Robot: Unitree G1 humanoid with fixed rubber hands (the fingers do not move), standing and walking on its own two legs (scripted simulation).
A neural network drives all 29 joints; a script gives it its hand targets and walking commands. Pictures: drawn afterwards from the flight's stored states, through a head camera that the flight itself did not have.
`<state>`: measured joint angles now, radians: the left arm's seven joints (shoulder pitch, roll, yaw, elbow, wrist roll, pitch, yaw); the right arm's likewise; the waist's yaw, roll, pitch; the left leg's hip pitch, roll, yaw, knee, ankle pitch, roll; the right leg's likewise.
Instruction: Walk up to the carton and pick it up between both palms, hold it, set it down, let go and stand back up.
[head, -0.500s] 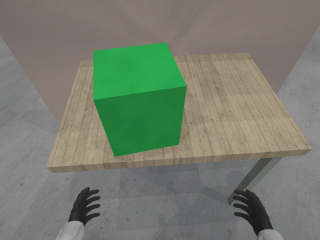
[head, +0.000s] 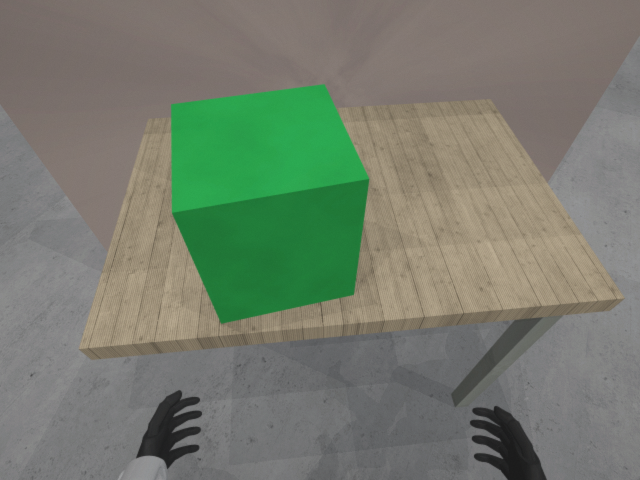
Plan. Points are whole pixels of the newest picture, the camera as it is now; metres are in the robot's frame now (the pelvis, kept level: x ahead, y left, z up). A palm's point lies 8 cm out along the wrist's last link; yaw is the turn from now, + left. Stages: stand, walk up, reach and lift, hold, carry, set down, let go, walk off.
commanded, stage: set down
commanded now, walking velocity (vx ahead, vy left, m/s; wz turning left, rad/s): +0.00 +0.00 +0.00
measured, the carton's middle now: (271, 208) +0.46 +0.10 +0.06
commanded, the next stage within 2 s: let go in 0.06 s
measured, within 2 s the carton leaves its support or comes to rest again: neither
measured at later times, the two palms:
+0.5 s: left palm (156, 456) +0.16 +0.23 -0.09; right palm out of the picture +0.14 -0.23 -0.09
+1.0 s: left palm out of the picture +0.09 +0.30 -0.12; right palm out of the picture +0.10 -0.23 -0.11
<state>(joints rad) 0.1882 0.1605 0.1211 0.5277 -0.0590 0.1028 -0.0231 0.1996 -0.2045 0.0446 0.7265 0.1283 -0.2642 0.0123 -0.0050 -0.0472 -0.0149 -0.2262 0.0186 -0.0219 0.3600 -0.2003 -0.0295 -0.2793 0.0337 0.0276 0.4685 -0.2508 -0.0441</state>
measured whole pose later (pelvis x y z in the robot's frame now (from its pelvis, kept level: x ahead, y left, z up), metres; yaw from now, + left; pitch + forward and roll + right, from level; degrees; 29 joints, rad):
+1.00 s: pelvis +0.00 +0.02 +0.00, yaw +0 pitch +2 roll +0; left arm 0.19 0.29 0.12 0.90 0.00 -0.01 -0.01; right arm 0.20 -0.24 0.03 0.90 0.05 -0.05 0.01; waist 0.00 -0.05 -0.06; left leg -0.25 0.02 -0.02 0.47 -0.25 -0.03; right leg -0.26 0.04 0.03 0.47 -0.25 -0.03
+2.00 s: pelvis -0.03 +0.02 +0.00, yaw +0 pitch +0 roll +0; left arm 0.19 0.30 0.12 1.12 0.00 -0.02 -0.01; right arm 0.20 -0.24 0.03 1.04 0.05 -0.03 0.01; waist 0.00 -0.04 -0.07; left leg -0.25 0.02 -0.02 0.47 -0.22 -0.03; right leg -0.25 0.04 0.03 0.47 -0.21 -0.02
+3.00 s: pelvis -0.04 +0.02 +0.00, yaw +0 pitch -1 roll +0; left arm 0.19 0.30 0.12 1.15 0.00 -0.02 -0.01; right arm 0.20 -0.24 0.03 1.07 0.05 -0.03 0.01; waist 0.00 -0.01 -0.07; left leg -0.25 0.02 -0.02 0.47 -0.21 -0.03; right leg -0.25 0.04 0.03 0.47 -0.20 -0.02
